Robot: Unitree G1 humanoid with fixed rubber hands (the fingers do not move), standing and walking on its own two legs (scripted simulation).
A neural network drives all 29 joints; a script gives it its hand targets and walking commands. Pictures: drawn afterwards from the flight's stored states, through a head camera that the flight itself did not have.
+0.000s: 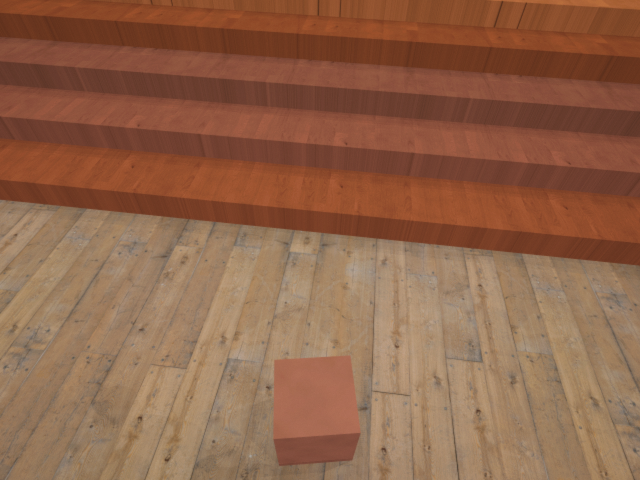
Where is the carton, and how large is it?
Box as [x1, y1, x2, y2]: [273, 355, 360, 465]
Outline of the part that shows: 349,355 274,360 273,439 279,465 352,459 360,431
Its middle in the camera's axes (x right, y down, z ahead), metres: -0.02 +0.49 +1.08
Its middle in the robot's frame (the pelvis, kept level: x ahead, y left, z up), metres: +0.45 +0.01 -0.65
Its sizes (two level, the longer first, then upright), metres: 0.210 0.200 0.250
